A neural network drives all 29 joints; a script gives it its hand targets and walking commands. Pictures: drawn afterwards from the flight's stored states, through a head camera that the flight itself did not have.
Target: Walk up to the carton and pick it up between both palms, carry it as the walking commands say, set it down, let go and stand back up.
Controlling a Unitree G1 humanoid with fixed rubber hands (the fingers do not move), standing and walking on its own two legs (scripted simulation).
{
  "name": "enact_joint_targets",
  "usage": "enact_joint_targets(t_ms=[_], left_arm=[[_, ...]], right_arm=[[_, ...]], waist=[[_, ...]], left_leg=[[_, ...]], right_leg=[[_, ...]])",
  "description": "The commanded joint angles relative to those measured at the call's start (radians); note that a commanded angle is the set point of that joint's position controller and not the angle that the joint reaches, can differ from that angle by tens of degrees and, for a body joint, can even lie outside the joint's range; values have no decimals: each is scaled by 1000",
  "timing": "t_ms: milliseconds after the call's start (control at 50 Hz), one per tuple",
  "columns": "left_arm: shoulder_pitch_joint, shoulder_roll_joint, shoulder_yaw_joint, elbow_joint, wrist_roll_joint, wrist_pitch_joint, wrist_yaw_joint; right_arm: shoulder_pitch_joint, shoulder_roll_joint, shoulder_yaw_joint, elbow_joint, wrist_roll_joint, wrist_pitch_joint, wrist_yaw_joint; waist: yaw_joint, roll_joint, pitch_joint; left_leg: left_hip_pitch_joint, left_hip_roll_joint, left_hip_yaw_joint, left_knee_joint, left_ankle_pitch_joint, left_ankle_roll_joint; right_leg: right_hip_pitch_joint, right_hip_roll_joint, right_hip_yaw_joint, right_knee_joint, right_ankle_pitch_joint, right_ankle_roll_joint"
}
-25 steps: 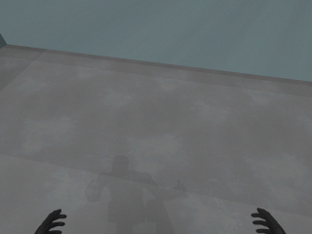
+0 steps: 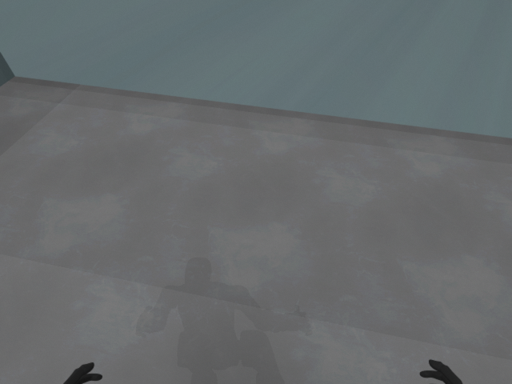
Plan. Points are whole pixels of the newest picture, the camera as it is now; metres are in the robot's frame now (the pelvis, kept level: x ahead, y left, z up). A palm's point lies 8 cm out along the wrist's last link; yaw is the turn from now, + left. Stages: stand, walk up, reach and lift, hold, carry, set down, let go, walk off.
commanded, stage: stand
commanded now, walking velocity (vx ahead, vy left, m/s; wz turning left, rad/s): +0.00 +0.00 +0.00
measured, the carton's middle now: out of the picture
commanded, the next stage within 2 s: walk up in 0.42 s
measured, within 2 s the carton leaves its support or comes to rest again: neither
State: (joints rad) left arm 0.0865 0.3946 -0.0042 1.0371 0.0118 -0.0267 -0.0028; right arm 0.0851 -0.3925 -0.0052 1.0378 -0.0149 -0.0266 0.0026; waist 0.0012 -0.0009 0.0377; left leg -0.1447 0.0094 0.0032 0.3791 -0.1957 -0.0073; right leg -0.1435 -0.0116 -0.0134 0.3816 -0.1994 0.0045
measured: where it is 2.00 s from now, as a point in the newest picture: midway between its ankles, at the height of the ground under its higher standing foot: outside the picture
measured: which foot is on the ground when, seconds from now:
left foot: down 0.00-0.80, up 0.82-1.00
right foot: down 0.00-1.00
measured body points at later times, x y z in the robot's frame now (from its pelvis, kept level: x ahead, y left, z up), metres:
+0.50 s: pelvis +0.00 +0.00 +0.00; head +0.01 +0.00 +0.45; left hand +0.11 +0.32 -0.11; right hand +0.11 -0.32 -0.11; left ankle +0.01 +0.12 -0.75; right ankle +0.01 -0.12 -0.75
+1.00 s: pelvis -0.01 -0.03 -0.01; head +0.03 -0.06 +0.44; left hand +0.12 +0.23 -0.13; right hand +0.06 -0.32 -0.14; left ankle +0.02 +0.11 -0.68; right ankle +0.01 -0.15 -0.75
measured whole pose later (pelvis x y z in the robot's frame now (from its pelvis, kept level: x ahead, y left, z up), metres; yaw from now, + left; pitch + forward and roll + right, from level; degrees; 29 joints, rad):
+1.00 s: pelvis -0.01 -0.03 -0.01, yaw -16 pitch +1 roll +2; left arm 0.20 0.29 0.05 0.89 0.04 0.05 -0.01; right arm 0.09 -0.29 -0.01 0.87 -0.04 0.07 -0.03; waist 0.05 0.01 0.08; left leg -0.47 0.04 0.02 0.98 -0.45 -0.06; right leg -0.34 0.02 0.06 0.49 -0.17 -0.03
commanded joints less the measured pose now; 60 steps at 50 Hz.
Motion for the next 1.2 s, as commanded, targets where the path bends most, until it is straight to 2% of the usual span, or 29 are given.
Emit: enact_joint_targets(t_ms=[0, 580, 600, 620, 640, 660, 680, 700, 720, 740, 760, 780, 800, 820, 840, 860, 880, 900, 920, 980, 1040, 1100, 1120, 1140, 1160, 1180], left_arm=[[-45, 171, 30, -39, 0, -9, 5], [-41, 176, 33, -19, -2, -3, 8], [-112, 113, 40, -87, 47, 83, -51], [-51, 42, 42, -75, 24, 73, -29], [23, 42, 49, -72, 9, 72, -25], [13, 46, 53, -77, 5, 70, -29], [13, 43, 57, -96, 6, 62, -30], [11, 52, 56, -104, 12, 61, -32], [30, 51, 56, -109, 12, 61, -33], [64, 48, 57, -107, 10, 61, -32], [114, 60, 64, -104, 15, 59, -32], [158, 117, 82, -104, 31, 53, -28], [189, 240, 104, -134, 43, 52, -17], [214, 248, 105, -138, 34, 55, -8], [149, 201, 98, -163, 36, 59, -2], [92, 154, 94, -179, 37, 63, 2], [59, 124, 92, -196, 31, 67, 4], [50, 106, 92, -205, 26, 65, 3], [74, 95, 95, -206, 25, 64, 2], [129, 85, 106, -206, 29, 66, 2], [123, 82, 110, -223, 34, 74, -1], [79, 77, 109, -241, 34, 86, -6], [60, 74, 105, -247, 30, 87, -6], [45, 62, 97, -254, 23, 86, -6], [42, 24, 85, -262, 16, 82, -4], [82, -59, 75, -269, 13, 75, -4]], right_arm=[[-45, -171, -31, -38, 0, -9, -4], [-40, -176, -33, -16, 2, -2, -7], [193, -190, -42, 53, -11, 56, -67], [74, -189, -59, -36, -11, 46, -57], [22, -136, -46, -69, -19, 49, -58], [2, -110, -42, -92, -26, 55, -58], [0, -104, -41, -103, -33, 60, -56], [31, -102, -41, -104, -34, 65, -54], [33, -104, -43, -114, -35, 69, -51], [17, -107, -45, -127, -33, 73, -49], [-3, -102, -44, -148, -30, 75, -47], [16, -55, -33, -173, -32, 74, -44], [-33, 9, -13, -237, -40, 78, -43], [-65, -12, -23, -252, -32, 96, -49], [-50, -11, -26, -244, -30, 91, -46], [-22, -15, -31, -227, -31, 86, -44], [-4, -14, -33, -216, -26, 82, -41], [-2, -8, -34, -210, -25, 82, -35], [-7, -1, -33, -216, -25, 85, -33], [-33, 21, -25, -243, -23, 93, -33], [-8, 37, -22, -254, -17, 91, -32], [67, 57, -21, -253, -8, 80, -35], [105, 63, -23, -250, -6, 75, -40], [150, 66, -26, -246, -4, 67, -47], [197, 51, -31, -241, -10, 58, -54], [213, -40, -49, -255, -34, 52, -54]], waist=[[0, 2, -52], [0, 1, -57], [-50, 8, -47], [-25, 237, 57], [11, 210, -19], [13, 189, -48], [7, 192, -67], [-9, 183, -90], [-2, 175, -100], [21, 163, -95], [58, 135, -79], [74, -43, -73], [94, -332, -50], [99, -258, -91], [66, -184, -102], [43, -153, -77], [36, -149, -92], [33, -161, -103], [37, -150, -115], [56, -143, -114], [52, -168, -109], [22, -191, -110], [2, -194, -115], [-28, -177, -121], [-55, -95, -107], [-39, 196, -90]], left_leg=[[2, 110, -95, -73, 82, 33], [28, 116, -90, -87, 131, 30], [233, 364, -377, -128, -152, 56], [108, 395, -220, -103, 332, 129], [8, 361, -109, -28, 518, 158], [1, 321, -31, -10, 537, 131], [16, 302, 0, 5, 539, 102], [6, 301, 9, 0, 464, 99], [-1, 291, 21, 35, 426, 94], [-33, 275, 45, 85, 359, 73], [-103, 246, 65, 160, 230, 33], [-213, 149, 120, 349, 24, -14], [-484, -4, 110, 575, -448, -61], [-451, 52, -33, 706, -450, -41], [-425, 63, -58, 707, -389, -38], [-407, 71, -49, 700, -318, -40], [-389, 69, -35, 705, -261, -48], [-375, 61, -16, 685, -246, -51], [-366, 51, -6, 662, -247, -52], [-350, 31, 1, 570, -259, -52], [-280, 11, 7, 465, -245, -47], [-150, -19, 28, 303, -242, -36], [-86, -28, 36, 226, -234, -28], [15, -24, 39, 101, -175, -14], [114, 25, -13, -51, -132, 2], [171, 279, -299, -196, -242, 38]], right_leg=[[1, -111, 98, -76, 72, -35], [26, -117, 96, -91, 124, -33], [-337, 8, -36, 266, -177, 22], [-398, -41, 9, 408, -288, 34], [-271, -67, 38, 496, -322, 38], [-240, -56, 23, 466, -301, 38], [-225, -43, 0, 401, -282, 39], [-191, -29, -30, 380, -261, 40], [-160, -27, -38, 315, -226, 35], [-119, -17, -55, 207, -149, 25], [-55, -20, -48, 62, -35, 3], [-2, -148, 126, -59, 57, -36], [24, -400, 557, -151, 169, -135], [-31, -405, 580, -133, 199, -193], [-39, -342, 503, -108, 124, -180], [-66, -279, 421, -102, 60, -154], [-60, -224, 369, -84, 60, -137], [-59, -198, 336, -63, 143, -135], [-49, -192, 328, -53, 186, -138], [-47, -205, 366, -70, 143, -156], [-91, -203, 396, -94, 85, -158], [-157, -177, 402, -95, 61, -134], [-187, -163, 393, -85, 61, -117], [-242, -128, 353, -48, 45, -82], [-328, -53, 276, 63, -21, -37], [-489, 79, 142, 337, -227, 7]])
